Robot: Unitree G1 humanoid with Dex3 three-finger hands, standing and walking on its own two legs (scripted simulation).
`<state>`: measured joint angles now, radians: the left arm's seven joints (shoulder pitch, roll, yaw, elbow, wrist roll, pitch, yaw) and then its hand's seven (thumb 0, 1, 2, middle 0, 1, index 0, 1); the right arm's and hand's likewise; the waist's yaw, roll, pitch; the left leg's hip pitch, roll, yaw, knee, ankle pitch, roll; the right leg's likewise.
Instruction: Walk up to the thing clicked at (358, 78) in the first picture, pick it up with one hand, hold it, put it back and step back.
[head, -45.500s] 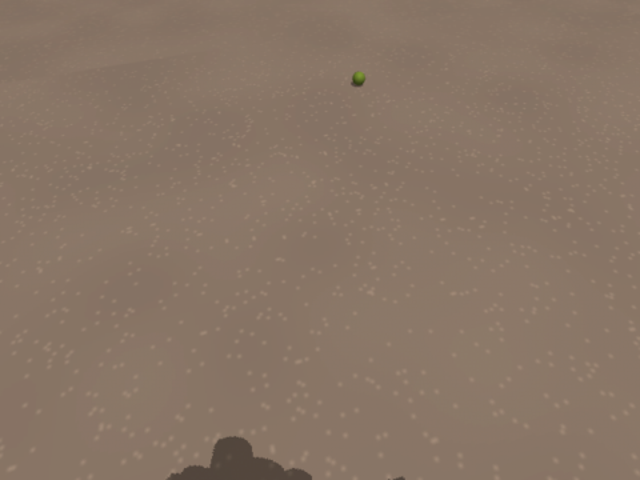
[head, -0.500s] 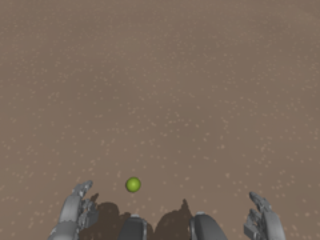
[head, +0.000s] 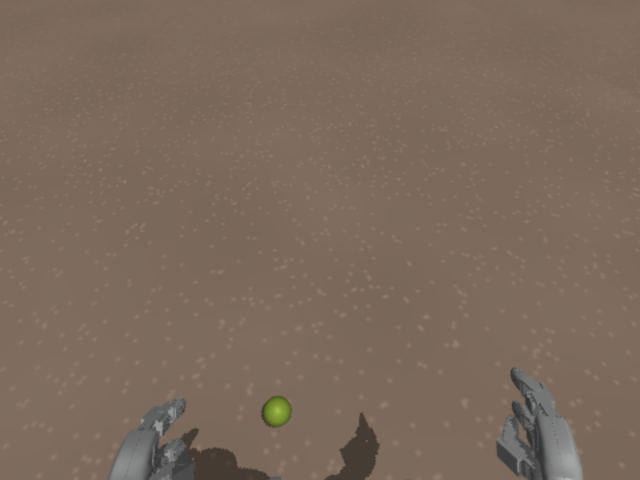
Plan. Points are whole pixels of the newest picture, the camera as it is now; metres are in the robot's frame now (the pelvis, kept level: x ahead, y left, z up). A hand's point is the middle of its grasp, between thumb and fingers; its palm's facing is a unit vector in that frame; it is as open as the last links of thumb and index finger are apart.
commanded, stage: home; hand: left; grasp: from above
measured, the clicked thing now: (277, 411) +0.41 +0.15 -0.67
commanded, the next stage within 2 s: stand in 1.72 s
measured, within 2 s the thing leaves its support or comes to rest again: neither
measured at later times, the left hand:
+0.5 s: hand (187, 474) +0.16 +0.18 -0.04, palm faces +0.04 -0.98 -0.19, open 7.4 cm
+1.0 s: hand (184, 471) +0.16 +0.18 -0.05, palm faces +0.04 -0.98 -0.20, open 7.4 cm
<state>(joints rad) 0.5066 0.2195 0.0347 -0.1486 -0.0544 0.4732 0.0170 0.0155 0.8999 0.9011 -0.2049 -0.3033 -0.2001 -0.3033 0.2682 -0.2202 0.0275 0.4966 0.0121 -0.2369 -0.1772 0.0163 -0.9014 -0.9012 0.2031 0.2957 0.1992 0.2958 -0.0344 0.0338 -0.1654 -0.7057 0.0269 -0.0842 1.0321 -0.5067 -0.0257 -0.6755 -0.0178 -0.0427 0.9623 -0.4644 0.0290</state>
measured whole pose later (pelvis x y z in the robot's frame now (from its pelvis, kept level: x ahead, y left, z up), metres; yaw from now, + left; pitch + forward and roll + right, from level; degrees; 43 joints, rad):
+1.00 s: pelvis -0.01 +0.01 +0.00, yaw -1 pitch +10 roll -3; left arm 0.50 0.23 0.03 -0.15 -0.05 0.47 0.02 0.02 0.90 0.90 -0.20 -0.30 -0.20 -0.30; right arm 0.29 -0.21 0.04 0.53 0.01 -0.25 -0.19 0.02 -0.90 -0.90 0.20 0.30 0.20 0.30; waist -0.04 0.04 -0.16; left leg -0.70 0.03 -0.08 1.04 -0.51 -0.02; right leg -0.67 -0.01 -0.03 0.96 -0.45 0.04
